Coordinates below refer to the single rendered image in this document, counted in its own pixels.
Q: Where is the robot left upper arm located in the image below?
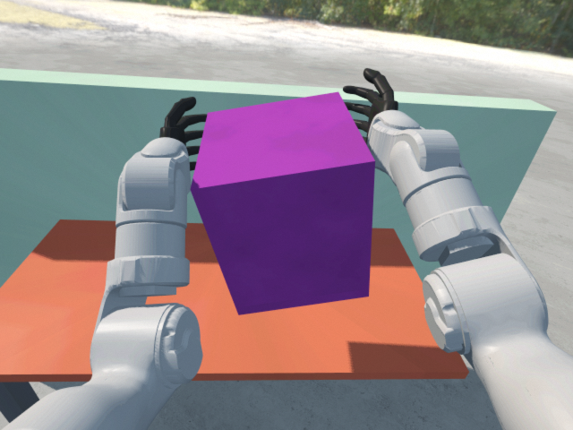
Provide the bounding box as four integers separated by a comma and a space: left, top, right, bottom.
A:
2, 303, 203, 430

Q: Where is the robot right upper arm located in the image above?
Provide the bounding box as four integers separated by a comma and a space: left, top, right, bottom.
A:
423, 254, 573, 430

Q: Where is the left robot forearm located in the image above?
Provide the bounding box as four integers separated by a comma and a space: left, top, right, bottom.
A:
90, 137, 191, 372

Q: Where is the left robot hand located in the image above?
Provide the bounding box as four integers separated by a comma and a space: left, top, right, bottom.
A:
159, 97, 207, 171

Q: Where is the right robot forearm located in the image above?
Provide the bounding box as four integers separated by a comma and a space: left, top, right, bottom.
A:
366, 110, 548, 330

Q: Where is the table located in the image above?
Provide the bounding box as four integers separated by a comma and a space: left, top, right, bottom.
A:
0, 219, 469, 423

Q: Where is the right robot hand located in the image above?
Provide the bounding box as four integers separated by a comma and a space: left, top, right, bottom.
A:
343, 68, 398, 144

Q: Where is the carton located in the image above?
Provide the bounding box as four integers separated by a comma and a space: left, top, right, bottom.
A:
191, 92, 375, 315

